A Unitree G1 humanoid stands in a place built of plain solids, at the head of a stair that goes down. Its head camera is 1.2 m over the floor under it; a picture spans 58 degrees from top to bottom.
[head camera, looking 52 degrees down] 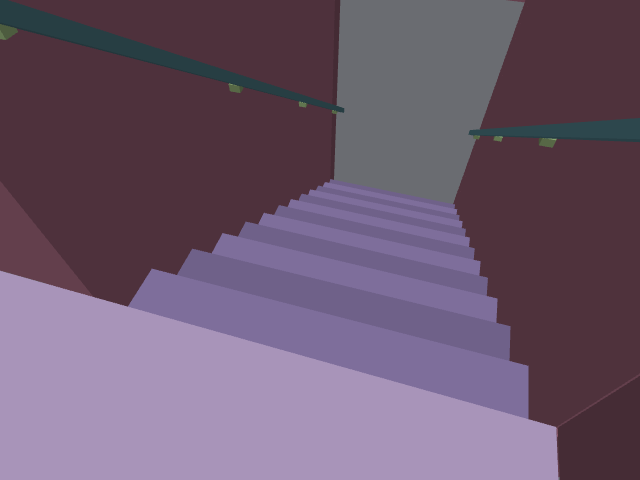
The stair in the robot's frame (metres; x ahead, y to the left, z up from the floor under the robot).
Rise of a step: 0.19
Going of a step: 0.25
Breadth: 1.40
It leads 16 degrees to the right of straight ahead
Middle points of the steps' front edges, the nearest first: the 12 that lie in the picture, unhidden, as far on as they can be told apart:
0.51 0.05 0.00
0.75 -0.02 -0.19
0.99 -0.09 -0.38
1.23 -0.16 -0.57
1.47 -0.23 -0.76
1.71 -0.30 -0.95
1.95 -0.37 -1.13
2.19 -0.44 -1.32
2.43 -0.51 -1.51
2.67 -0.58 -1.70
2.91 -0.65 -1.89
3.15 -0.72 -2.07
